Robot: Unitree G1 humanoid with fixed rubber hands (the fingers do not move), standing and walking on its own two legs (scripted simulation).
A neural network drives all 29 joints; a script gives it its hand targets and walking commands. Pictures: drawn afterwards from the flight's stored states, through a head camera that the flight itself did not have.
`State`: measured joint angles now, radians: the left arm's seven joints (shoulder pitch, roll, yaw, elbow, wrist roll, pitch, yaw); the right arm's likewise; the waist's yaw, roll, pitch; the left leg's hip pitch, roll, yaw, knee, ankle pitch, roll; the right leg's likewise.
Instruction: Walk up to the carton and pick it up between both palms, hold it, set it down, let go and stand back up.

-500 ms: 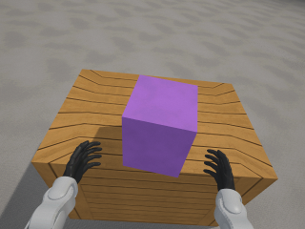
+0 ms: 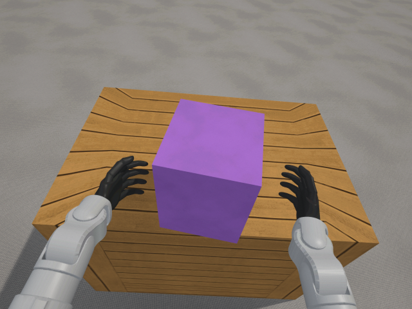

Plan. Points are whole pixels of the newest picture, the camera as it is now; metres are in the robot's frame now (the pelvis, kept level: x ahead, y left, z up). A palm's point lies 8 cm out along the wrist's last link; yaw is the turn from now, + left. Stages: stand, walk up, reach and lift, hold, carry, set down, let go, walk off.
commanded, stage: reach and lift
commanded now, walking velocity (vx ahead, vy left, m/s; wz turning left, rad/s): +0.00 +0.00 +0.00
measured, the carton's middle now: (209, 173) +0.44 +0.01 -0.01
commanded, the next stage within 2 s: none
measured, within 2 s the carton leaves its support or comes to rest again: neither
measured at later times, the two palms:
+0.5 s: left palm (119, 148) +0.39 +0.19 +0.11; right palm (309, 175) +0.36 -0.17 +0.12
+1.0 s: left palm (117, 132) +0.42 +0.20 +0.13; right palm (310, 165) +0.38 -0.17 +0.12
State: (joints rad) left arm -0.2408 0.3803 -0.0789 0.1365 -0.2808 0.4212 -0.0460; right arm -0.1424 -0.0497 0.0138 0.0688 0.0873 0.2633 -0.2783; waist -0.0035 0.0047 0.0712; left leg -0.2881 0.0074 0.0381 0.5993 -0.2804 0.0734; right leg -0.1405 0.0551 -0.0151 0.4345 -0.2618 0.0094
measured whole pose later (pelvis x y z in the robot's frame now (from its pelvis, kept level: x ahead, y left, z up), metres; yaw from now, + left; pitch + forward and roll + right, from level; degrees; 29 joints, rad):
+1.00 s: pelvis +0.00 +0.00 +0.00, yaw +0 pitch -2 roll -4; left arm -0.86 0.40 -0.08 1.03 -0.33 0.18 -0.01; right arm -0.76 -0.06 -0.09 0.82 0.09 0.25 -0.25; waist -0.09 0.00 0.02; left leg -0.29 0.01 0.04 0.60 -0.27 0.07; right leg -0.14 0.06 -0.02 0.43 -0.25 0.01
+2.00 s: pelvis +0.02 -0.01 -0.01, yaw -1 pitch +15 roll -3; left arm -0.86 0.25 0.08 1.29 0.00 -0.27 -0.05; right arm -0.71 0.07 -0.10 1.10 0.09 -0.32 -0.24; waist -0.10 0.00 -0.11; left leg -0.60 0.00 0.04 0.60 -0.26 0.06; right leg -0.49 0.05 -0.02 0.50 -0.27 0.00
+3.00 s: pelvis +0.02 -0.01 -0.01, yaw -1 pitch +15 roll -3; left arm -0.86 0.19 0.25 1.38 0.14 -0.40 -0.03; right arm -0.68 0.15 -0.35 1.10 -0.14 -0.40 -0.23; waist -0.10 0.00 -0.11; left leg -0.60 0.00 0.04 0.60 -0.26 0.06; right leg -0.48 0.04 -0.02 0.50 -0.27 0.00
